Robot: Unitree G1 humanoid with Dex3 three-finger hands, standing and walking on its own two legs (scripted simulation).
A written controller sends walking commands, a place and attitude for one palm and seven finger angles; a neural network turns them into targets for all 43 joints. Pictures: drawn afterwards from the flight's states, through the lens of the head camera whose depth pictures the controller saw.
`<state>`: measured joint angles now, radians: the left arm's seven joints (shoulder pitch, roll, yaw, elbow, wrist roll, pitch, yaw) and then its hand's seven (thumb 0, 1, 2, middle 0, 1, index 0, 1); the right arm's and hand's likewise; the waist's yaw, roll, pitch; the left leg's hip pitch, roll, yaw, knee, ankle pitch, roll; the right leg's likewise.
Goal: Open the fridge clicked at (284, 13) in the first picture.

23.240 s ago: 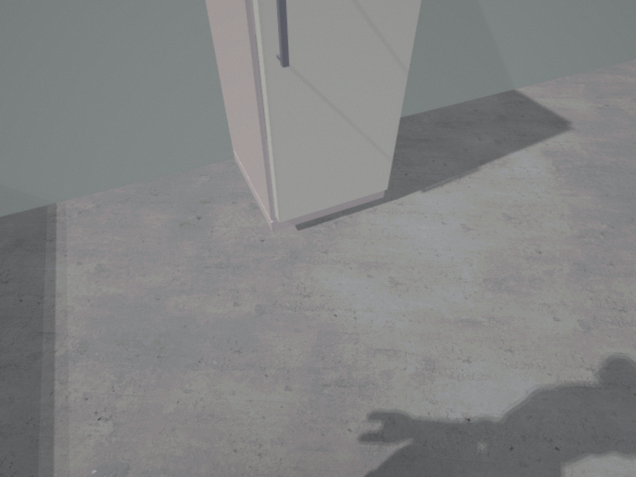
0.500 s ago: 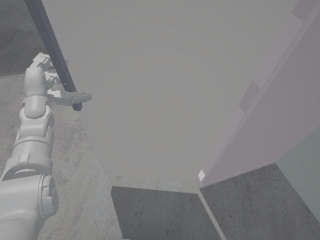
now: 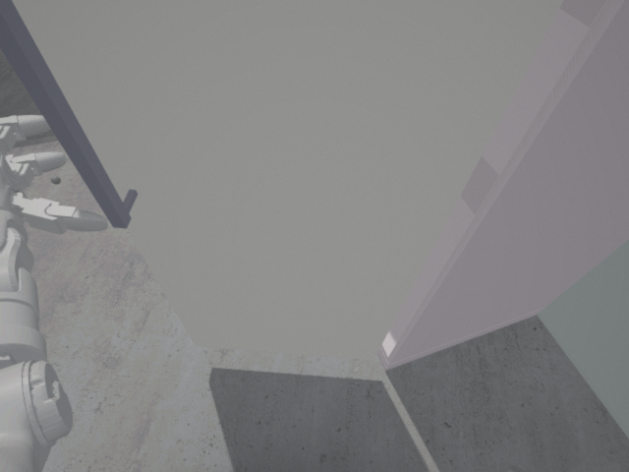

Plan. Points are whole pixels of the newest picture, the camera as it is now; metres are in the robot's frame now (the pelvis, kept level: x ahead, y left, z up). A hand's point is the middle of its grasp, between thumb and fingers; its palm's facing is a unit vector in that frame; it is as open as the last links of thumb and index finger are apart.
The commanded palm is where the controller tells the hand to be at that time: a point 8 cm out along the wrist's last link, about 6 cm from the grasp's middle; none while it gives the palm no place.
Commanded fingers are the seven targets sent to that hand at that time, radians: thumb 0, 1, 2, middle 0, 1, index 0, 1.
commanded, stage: slip the hand off the handle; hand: left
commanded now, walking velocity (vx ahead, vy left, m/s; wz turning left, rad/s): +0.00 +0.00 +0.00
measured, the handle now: (62, 93) +0.47 +0.29 +0.21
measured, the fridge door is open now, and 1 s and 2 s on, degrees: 67 67 67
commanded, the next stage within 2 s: draw the hand back to the body in 1.68 s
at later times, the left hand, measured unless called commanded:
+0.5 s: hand (0, 190) +0.40 +0.37 +0.13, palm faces +0.33 -0.93 -0.15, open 14.7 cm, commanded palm +0.36 +0.40 +0.13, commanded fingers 0.00 -0.55 0.20 -0.25 -1.15 -0.25 -1.15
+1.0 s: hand out of the picture +0.32 +0.36 +0.12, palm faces +0.36 -0.93 -0.13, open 14.7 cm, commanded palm +0.27 +0.39 +0.13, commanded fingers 0.00 -0.55 0.20 -0.25 -1.15 -0.25 -1.15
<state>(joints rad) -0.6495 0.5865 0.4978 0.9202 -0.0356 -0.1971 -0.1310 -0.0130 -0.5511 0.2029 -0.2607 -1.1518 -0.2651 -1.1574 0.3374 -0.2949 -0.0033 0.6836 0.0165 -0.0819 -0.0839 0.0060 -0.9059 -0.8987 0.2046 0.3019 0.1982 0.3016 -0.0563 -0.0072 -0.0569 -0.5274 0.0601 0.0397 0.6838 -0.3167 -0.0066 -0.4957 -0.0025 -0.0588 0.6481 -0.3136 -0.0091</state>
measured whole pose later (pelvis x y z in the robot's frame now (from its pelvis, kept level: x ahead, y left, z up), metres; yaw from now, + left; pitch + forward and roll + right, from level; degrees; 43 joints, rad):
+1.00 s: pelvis +0.00 +0.02 +0.00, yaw +1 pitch +6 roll -2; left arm -0.25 0.49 0.48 0.47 -0.18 -0.08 -0.23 -0.01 -0.55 0.20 -0.26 -1.15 -0.26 -1.15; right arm 0.27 -0.25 0.04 0.61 0.04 -0.12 -0.11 0.01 -0.90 -0.90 0.21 0.30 0.20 0.30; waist 0.03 0.01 -0.09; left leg -0.47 0.03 0.03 0.70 -0.34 0.02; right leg -0.42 -0.03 -0.07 0.64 -0.33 0.02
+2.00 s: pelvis +0.00 +0.01 +0.00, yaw +1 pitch +5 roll -2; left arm -0.19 0.54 0.56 0.49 -0.36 -0.04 -0.52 -0.01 -0.55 0.20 -0.25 -1.15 -0.25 -1.15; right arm 0.32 -0.28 0.05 0.61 0.07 -0.20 -0.15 0.01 -0.90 -0.90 0.20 0.30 0.20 0.30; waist 0.00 0.02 -0.08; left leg -0.44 0.04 0.03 0.69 -0.33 0.01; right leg -0.39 -0.01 -0.06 0.63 -0.32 0.01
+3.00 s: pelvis +0.02 -0.01 +0.02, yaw +1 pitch -5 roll +0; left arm 0.43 0.34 0.34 -0.33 -0.07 -0.06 0.10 0.01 0.58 0.75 -0.22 -0.48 -0.22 -0.48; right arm 0.21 -0.24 0.01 0.66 0.00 -0.14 -0.10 0.01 -0.91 -0.90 0.20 0.30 0.20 0.30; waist 0.07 0.06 0.00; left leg -0.09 0.04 0.04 0.42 -0.24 -0.02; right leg -0.08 -0.01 -0.06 0.41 -0.26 -0.01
